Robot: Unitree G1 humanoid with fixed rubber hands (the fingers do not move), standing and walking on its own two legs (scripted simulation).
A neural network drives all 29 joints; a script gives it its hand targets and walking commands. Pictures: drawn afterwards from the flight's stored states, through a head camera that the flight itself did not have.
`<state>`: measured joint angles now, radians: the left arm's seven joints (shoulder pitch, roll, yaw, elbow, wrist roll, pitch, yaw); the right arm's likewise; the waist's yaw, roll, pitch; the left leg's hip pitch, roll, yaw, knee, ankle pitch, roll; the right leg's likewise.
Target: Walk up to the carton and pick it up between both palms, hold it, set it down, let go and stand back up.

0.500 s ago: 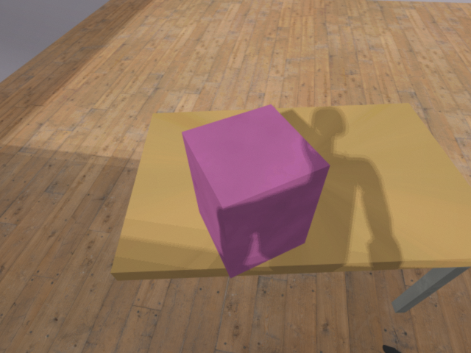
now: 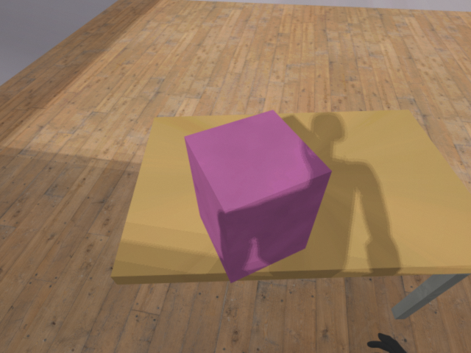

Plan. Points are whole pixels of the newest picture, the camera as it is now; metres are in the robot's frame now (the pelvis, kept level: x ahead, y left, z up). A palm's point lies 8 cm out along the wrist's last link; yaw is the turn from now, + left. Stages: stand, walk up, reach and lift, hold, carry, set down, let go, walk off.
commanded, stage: walk up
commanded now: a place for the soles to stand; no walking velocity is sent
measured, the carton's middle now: (251, 198) +0.46 -0.01 -0.05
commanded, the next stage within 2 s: reach and lift in 1.02 s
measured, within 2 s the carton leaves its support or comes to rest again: neither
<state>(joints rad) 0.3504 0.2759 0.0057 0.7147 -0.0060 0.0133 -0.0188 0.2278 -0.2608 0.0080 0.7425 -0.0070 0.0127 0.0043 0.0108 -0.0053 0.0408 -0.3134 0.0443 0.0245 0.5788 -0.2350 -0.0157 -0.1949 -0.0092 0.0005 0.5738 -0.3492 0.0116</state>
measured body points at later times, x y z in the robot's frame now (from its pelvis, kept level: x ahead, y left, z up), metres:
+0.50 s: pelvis +0.03 +0.00 -0.01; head +0.04 +0.00 +0.44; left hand +0.10 +0.26 -0.13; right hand +0.11 -0.27 -0.12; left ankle +0.05 +0.13 -0.73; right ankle -0.02 -0.13 -0.73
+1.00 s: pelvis +0.03 -0.01 -0.01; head +0.04 +0.00 +0.44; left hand +0.13 +0.25 -0.13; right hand +0.11 -0.27 -0.12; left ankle +0.05 +0.13 -0.73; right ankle -0.02 -0.13 -0.73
